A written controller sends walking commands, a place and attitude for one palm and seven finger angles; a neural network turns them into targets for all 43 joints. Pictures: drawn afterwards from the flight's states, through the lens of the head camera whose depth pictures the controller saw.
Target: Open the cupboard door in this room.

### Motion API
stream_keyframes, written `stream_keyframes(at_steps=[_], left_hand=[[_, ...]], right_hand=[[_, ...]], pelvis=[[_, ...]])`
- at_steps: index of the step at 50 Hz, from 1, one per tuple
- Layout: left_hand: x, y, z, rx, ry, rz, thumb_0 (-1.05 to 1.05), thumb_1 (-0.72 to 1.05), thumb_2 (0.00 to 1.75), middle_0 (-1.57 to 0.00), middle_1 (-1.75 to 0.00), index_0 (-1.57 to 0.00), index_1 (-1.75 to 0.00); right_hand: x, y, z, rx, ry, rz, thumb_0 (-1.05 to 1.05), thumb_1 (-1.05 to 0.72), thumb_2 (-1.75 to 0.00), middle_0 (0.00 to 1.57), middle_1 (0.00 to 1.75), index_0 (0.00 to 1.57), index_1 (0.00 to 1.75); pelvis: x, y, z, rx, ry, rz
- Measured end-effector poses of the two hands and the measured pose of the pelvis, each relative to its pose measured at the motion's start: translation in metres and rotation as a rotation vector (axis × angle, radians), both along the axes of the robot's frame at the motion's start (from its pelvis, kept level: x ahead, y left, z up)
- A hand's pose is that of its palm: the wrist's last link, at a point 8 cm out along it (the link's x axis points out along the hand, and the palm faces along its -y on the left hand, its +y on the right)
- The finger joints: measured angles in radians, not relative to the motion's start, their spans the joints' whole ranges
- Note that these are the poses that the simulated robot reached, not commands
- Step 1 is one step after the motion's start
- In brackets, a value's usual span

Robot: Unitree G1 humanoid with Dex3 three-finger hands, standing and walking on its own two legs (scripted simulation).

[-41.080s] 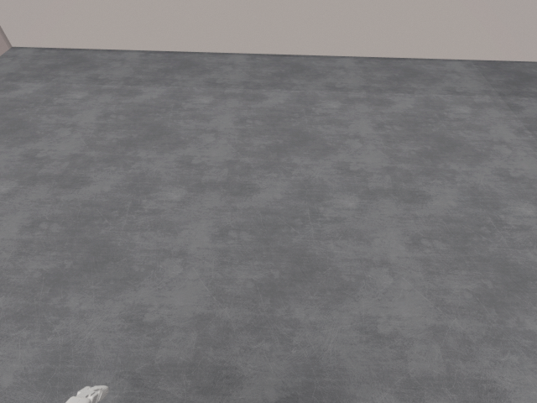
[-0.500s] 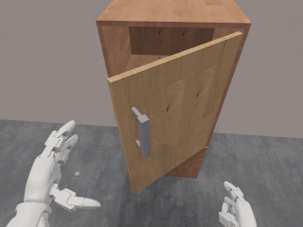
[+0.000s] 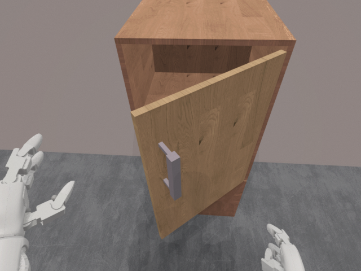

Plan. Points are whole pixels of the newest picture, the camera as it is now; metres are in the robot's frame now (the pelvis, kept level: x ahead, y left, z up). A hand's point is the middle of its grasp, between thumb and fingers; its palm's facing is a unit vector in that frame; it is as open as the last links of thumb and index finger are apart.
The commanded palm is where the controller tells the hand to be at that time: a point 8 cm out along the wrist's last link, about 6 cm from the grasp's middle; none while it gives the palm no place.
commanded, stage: draw the hand back to the body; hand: left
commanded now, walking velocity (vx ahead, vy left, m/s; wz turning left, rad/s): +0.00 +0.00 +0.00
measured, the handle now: (169, 172) +0.32 +0.07 +0.06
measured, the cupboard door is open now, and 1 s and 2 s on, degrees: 39 39 39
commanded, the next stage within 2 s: step back with the hand held close in 0.48 s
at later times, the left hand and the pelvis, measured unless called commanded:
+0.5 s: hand (50, 194) +0.19 +0.25 +0.15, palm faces +0.46 -0.80 -0.38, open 7.5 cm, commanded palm +0.14 +0.29 +0.17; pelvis +0.00 -0.01 +0.00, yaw +0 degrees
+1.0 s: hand (34, 214) +0.16 +0.26 +0.14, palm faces +0.33 -0.81 -0.49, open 7.4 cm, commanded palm +0.09 +0.30 +0.17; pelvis -0.05 +0.01 +0.00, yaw -2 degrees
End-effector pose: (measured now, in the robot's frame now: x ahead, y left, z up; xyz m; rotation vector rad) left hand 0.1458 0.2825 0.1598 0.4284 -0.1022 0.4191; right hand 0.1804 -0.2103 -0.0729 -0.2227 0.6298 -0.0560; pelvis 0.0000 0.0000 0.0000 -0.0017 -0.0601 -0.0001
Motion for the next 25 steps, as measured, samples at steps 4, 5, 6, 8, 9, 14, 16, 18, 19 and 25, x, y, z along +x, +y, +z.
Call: stream_keyframes(at_steps=[4, 5, 6, 8, 9, 14, 16, 18, 19, 25], left_hand=[[0.000, 0.007, 0.008, 0.021, -0.023, 0.029, 0.01, 0.56, 0.75, -0.20, -0.30, -0.20, -0.30], [0.000, 0.009, 0.010, 0.025, -0.028, 0.037, 0.01, 0.59, 0.77, -0.20, -0.30, -0.20, -0.30], [0.000, 0.011, 0.012, 0.029, -0.034, 0.045, 0.01, 0.63, 0.78, -0.20, -0.30, -0.20, -0.30], [0.000, 0.013, 0.014, 0.036, -0.044, 0.060, 0.01, 0.69, 0.81, -0.20, -0.30, -0.20, -0.30], [0.000, 0.014, 0.015, 0.035, -0.046, 0.066, 0.01, 0.72, 0.83, -0.20, -0.30, -0.20, -0.30], [0.001, 0.008, 0.010, 0.011, -0.035, 0.063, 0.01, 0.82, 0.87, -0.21, -0.30, -0.21, -0.30], [0.001, 0.005, 0.008, 0.004, -0.028, 0.055, 0.02, 0.85, 0.88, -0.21, -0.30, -0.21, -0.30], [0.000, 0.003, 0.007, 0.003, -0.023, 0.049, 0.02, 0.86, 0.88, -0.21, -0.30, -0.21, -0.30], [0.000, 0.002, 0.006, 0.004, -0.022, 0.047, 0.02, 0.87, 0.89, -0.21, -0.30, -0.21, -0.30], [-0.002, 0.001, 0.009, 0.011, -0.028, 0.047, 0.02, 0.88, 0.90, -0.21, -0.30, -0.21, -0.30]], right_hand=[[0.002, -0.003, 0.000, 0.002, 0.006, -0.003, 0.02, -0.90, -0.90, 0.21, 0.30, 0.20, 0.30], [0.003, -0.003, 0.000, 0.002, 0.008, -0.004, 0.02, -0.90, -0.90, 0.21, 0.30, 0.20, 0.30], [0.003, -0.004, 0.000, 0.003, 0.010, -0.005, 0.02, -0.90, -0.90, 0.21, 0.30, 0.20, 0.30], [0.003, -0.006, 0.000, 0.002, 0.013, -0.007, 0.02, -0.90, -0.90, 0.21, 0.30, 0.20, 0.30], [0.003, -0.007, -0.001, 0.003, 0.014, -0.008, 0.02, -0.90, -0.90, 0.21, 0.30, 0.20, 0.30], [0.002, -0.013, -0.002, 0.000, 0.022, -0.011, 0.02, -0.90, -0.90, 0.21, 0.30, 0.20, 0.30], [0.001, -0.015, -0.002, -0.002, 0.025, -0.016, 0.02, -0.90, -0.90, 0.21, 0.30, 0.20, 0.30], [0.000, -0.018, -0.001, -0.005, 0.026, -0.020, 0.02, -0.90, -0.90, 0.21, 0.30, 0.20, 0.30], [-0.001, -0.019, -0.001, -0.007, 0.026, -0.023, 0.02, -0.90, -0.90, 0.21, 0.29, 0.20, 0.30], [-0.004, -0.023, -0.002, -0.006, 0.025, -0.031, 0.02, -0.90, -0.90, 0.20, 0.29, 0.20, 0.30]], pelvis=[[0.001, -0.002, 0.001, 0.001, -0.004, -0.001], [0.001, -0.003, 0.001, 0.001, -0.004, -0.001], [0.001, -0.003, 0.001, 0.001, -0.005, -0.001], [0.001, -0.005, 0.001, 0.000, -0.007, -0.002], [0.001, -0.005, 0.002, 0.000, -0.008, -0.002], [0.000, -0.008, 0.002, 0.001, -0.009, -0.001], [0.000, -0.009, 0.002, 0.001, -0.009, -0.002], [0.000, -0.011, 0.002, 0.000, -0.010, -0.002], [0.000, -0.011, 0.002, 0.000, -0.011, -0.003], [-0.001, -0.014, 0.003, -0.001, -0.017, -0.003]])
